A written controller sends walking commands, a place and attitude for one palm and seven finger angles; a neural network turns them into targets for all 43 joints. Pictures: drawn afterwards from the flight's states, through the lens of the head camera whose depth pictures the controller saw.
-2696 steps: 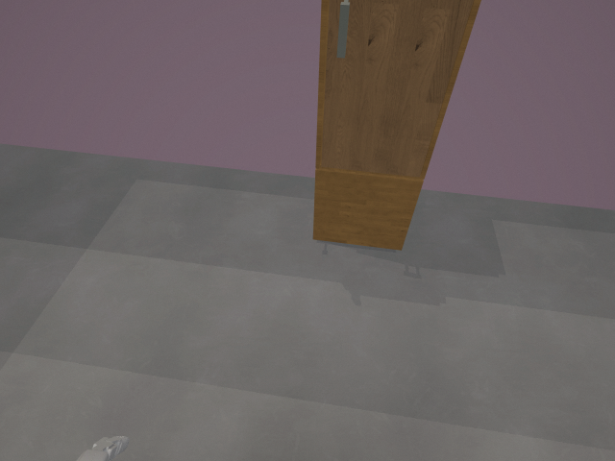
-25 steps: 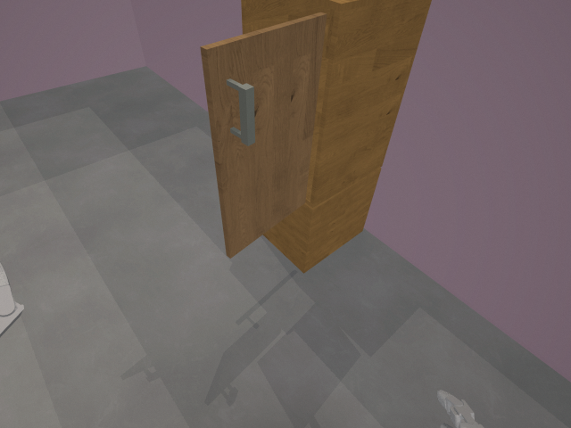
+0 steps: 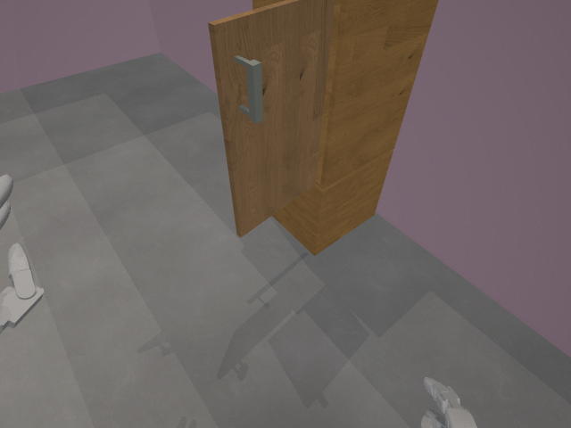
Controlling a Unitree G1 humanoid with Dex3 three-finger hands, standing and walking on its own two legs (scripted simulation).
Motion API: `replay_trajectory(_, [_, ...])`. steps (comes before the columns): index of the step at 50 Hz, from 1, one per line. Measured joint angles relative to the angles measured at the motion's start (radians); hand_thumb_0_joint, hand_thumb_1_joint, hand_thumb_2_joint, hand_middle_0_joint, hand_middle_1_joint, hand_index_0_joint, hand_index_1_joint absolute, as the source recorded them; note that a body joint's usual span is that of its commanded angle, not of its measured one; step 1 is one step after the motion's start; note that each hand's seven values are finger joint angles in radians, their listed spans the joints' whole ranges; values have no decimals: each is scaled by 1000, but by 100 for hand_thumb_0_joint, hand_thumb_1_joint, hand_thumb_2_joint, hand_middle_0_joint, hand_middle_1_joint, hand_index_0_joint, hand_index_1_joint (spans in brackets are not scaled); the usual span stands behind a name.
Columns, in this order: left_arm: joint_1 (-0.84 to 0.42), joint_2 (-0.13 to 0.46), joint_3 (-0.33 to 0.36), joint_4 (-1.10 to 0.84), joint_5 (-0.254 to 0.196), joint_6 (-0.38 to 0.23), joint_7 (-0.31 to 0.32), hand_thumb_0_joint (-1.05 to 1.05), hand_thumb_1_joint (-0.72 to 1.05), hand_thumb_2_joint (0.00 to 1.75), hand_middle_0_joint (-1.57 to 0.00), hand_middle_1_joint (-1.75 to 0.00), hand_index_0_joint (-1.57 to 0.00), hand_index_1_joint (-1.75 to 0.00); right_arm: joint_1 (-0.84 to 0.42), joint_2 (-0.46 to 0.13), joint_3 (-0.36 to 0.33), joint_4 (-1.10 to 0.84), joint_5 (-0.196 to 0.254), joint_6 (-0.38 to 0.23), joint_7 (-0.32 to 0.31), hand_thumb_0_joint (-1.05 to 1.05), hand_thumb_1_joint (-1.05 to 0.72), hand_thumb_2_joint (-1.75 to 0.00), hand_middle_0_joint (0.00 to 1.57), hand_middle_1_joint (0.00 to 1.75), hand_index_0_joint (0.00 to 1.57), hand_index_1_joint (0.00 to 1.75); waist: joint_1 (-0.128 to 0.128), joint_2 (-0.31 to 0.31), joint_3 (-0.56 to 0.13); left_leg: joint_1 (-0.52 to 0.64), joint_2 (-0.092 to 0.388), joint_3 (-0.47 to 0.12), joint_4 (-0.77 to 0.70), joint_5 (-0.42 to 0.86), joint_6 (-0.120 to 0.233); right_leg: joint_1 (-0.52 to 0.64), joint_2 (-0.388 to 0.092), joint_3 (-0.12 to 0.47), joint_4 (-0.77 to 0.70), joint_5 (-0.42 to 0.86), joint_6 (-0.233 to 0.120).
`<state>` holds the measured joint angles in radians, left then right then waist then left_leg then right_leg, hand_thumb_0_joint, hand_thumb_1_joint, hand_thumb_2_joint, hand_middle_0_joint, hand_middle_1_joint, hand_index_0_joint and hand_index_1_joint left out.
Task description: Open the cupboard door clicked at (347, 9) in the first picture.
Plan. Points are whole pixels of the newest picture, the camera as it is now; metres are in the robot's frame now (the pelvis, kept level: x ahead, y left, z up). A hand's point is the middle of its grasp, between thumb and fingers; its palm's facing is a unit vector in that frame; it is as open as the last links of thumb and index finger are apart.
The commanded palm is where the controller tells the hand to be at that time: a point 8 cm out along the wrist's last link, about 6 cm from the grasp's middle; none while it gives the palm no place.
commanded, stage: stop stepping back and stand still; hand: left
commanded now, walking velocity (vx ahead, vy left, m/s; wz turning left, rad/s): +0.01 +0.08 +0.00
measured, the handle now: (248, 89) +0.71 +0.12 +0.14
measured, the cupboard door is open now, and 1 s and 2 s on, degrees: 96 96 96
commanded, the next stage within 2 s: let the arm hang, fingers relaxed in 0.02 s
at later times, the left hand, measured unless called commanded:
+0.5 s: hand out of the picture +0.05 +0.20 -0.16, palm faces +0.05 -0.98 -0.19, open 7.0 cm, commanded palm none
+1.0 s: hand out of the picture +0.03 +0.24 -0.14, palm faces +0.04 -0.95 -0.31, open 7.4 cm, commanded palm none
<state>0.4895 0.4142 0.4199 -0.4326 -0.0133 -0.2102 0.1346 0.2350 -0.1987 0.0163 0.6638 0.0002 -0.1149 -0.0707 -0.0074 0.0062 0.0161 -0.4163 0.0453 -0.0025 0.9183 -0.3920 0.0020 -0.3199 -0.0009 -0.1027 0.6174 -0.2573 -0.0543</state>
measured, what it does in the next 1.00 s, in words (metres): steps on the spot: right foot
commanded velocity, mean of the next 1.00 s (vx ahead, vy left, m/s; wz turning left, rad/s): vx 0.00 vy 0.00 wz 0.00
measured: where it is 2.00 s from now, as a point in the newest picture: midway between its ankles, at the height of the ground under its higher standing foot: outside the picture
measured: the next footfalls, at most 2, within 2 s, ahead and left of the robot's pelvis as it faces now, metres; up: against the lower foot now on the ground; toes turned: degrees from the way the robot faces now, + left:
right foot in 0.30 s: +0.06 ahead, -0.12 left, +0.00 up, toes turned +4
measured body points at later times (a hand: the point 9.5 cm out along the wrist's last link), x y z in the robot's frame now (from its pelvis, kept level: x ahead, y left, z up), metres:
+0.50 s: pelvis +0.00 +0.01 +0.01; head +0.03 +0.02 +0.46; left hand +0.05 +0.25 -0.14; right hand +0.07 -0.23 -0.13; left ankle +0.02 +0.14 -0.72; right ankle +0.02 -0.12 -0.72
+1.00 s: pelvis +0.00 +0.01 +0.02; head +0.01 +0.00 +0.47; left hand +0.03 +0.29 -0.12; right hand +0.05 -0.25 -0.14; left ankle +0.02 +0.14 -0.72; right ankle +0.02 -0.12 -0.72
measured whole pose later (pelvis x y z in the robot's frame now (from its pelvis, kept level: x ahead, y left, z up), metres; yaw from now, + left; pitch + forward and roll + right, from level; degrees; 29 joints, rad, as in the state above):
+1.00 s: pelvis +0.00 +0.01 +0.02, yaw +3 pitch -3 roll +0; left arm 0.18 0.27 0.01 1.11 0.01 0.00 0.01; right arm 0.19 -0.27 -0.02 1.11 -0.01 0.02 0.00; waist -0.01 0.04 0.07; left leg -0.20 0.00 -0.01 0.41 -0.17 -0.01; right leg -0.17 -0.01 0.02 0.42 -0.21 0.02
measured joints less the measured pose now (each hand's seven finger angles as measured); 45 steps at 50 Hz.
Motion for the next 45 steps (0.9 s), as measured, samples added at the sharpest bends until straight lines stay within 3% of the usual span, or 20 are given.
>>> replay_trajectory(3, [17, -43, -28, 8, -1, 7, -12, 1, 89, 90, -21, -30, -21, -30, -8, -11, -5, 25, -2, 14, 4, 1, -90, -90, 20, 30, 20, 30, 5, -17, -1, -17, -8, 44, 17, 41, 0, 20, -9, 8, -57, 13, 8])
replay_trajectory(6, [71, -50, -32, -42, -1, 9, -7, 1, 89, 90, -21, -30, -21, -30, 2, -16, -6, 3, -6, 1, -7, 1, -90, -90, 20, 30, 20, 30, -2, -41, -1, 66, -6, 64, -215, 78, 13, 29, -13, 12, -87, 26, 19])
replay_trajectory(7, [60, -49, -52, -16, 17, 0, -19, 1, 89, 90, -21, -30, -21, -30, 11, -36, -18, 1, -8, -23, 12, 1, -90, -90, 20, 30, 20, 30, -3, -21, -15, 77, -2, 36, -278, 147, 26, 2, -11, -2, -56, 14, 23])
replay_trajectory(8, [20, -51, -90, 57, 28, 15, -41, 1, 89, 90, -20, -30, -21, -30, 17, -63, -33, 4, -10, -25, 34, 1, -90, -90, 20, 30, 20, 30, -6, 10, -33, 71, -1, 10, -299, 118, 30, -39, -13, -4, 12, -51, 35])
replay_trajectory(11, [-135, -94, -205, 414, 43, 154, -88, 0, 89, 90, -20, -30, -20, -30, -20, -93, -46, 58, -29, 41, 60, 1, -90, -90, 20, 30, 20, 29, -25, 38, -39, 20, -43, -10, -251, 74, 19, -122, -32, 89, 225, -208, 60])
replay_trajectory(13, [-206, -130, -266, 645, 49, 224, -103, 0, 90, 90, -19, -30, -20, -30, -29, -84, -33, 77, -39, 65, 64, 1, -91, -90, 20, 30, 20, 29, -35, 29, -22, 29, -62, -12, -260, 95, 8, -105, -34, 122, 206, -190, 65])
replay_trajectory(15, [-231, -149, -321, 819, 49, 250, -114, 0, 90, 90, -19, -30, -20, -30, -27, -58, -13, 89, -35, 81, 70, 1, -91, -90, 20, 30, 20, 29, -33, -13, -4, 46, -78, 3, -261, 94, 4, -50, -42, 139, 97, -30, 63])
replay_trajectory(20, [-209, -237, -447, 1153, 39, 264, -144, 1, 91, 90, -19, -30, -20, -30, -21, -19, -10, 162, -20, 124, 78, 1, -91, -90, 20, 30, 20, 29, -39, -25, 37, 96, -54, -4, -286, 99, -8, 19, -21, 130, 38, -84, 72])
replay_trajectory(22, [-212, -244, -419, 1214, 20, 249, -123, -2, 96, 90, -20, -30, -21, -30, -7, -5, -8, 201, -19, 131, 76, 1, -91, -90, 20, 30, 20, 29, -27, -32, 50, 108, -47, -14, -315, 115, -9, 41, -14, 120, -5, -58, 72])
replay_trajectory(28, [-222, -193, -413, 1362, 26, 237, -126, -2, 97, 90, -20, -30, -21, -30, 13, 2, -9, 307, -18, 148, 71, 1, -91, -90, 20, 30, 20, 29, 6, -11, 65, 139, -36, -23, -395, 165, -9, 87, -4, 110, -118, 9, 68])
replay_trajectory(37, [-219, -150, -401, 1504, 27, 228, -121, 0, 92, 90, -20, -30, -20, -30, 1, -25, -29, 389, -13, 141, 66, 1, -91, -90, 20, 30, 20, 29, 9, 31, 56, 187, -45, -10, -470, 203, -4, 121, -15, 122, -170, 38, 72])
replay_trajectory(45, [-269, -146, -403, 1542, 27, 215, -123, 0, 91, 90, -20, -30, -20, -30, -31, -56, -38, 430, -12, 135, 68, 0, -91, -90, 20, 30, 20, 29, 6, 39, 51, 212, -44, -8, -496, 215, -6, 141, -15, 124, -187, 46, 71])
